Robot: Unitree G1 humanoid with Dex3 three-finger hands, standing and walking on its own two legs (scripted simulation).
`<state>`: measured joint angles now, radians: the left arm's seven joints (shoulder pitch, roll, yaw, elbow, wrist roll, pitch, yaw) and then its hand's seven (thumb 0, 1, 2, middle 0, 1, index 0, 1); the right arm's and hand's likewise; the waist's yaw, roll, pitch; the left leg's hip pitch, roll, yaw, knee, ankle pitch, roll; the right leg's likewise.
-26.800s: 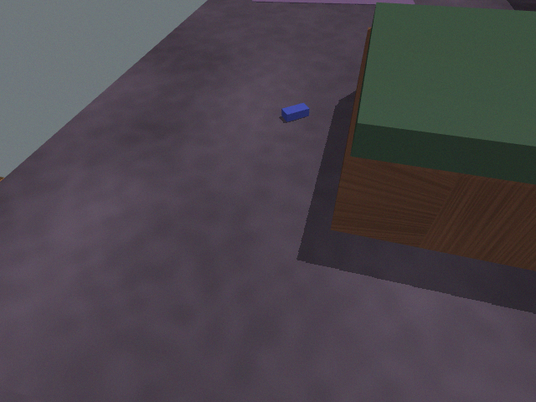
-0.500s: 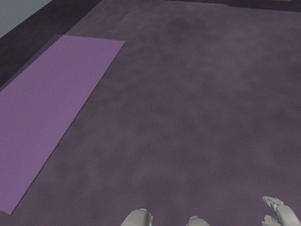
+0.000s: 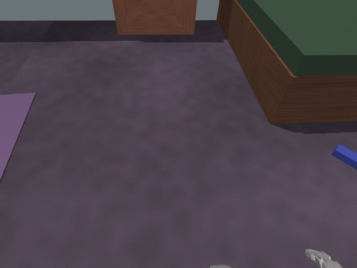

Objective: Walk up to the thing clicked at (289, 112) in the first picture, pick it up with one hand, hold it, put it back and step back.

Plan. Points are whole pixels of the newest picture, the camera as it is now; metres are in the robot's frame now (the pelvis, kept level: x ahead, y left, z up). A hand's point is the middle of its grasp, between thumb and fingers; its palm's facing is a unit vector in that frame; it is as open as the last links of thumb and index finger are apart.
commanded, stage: walk up
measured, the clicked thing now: (347, 156) +0.94 -1.25 -0.75
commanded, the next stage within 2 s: none
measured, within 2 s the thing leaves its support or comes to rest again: neither
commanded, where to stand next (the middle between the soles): +0.13 -0.05 m, yaw -48 degrees
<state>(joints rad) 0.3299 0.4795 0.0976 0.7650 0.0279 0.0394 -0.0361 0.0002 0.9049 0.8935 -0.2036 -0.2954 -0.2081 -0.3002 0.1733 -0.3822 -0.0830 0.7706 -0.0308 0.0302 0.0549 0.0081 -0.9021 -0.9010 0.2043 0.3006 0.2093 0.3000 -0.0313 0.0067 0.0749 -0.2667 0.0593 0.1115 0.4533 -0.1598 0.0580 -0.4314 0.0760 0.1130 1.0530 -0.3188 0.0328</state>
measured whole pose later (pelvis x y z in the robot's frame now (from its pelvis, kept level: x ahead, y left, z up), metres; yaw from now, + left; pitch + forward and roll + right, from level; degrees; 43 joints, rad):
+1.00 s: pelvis +0.09 -0.03 -0.02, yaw -34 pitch -2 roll +0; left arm 0.22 0.42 0.04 0.83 0.00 -0.04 0.00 0.00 0.91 0.89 -0.20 -0.30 -0.21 -0.30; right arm 0.32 -0.40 -0.04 0.80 -0.02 -0.02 0.02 0.01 -0.90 -0.90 0.21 0.30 0.21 0.30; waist -0.06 0.00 0.15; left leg -0.22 0.10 0.16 0.63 -0.37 0.00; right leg -0.47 -0.01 -0.01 0.79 -0.27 -0.01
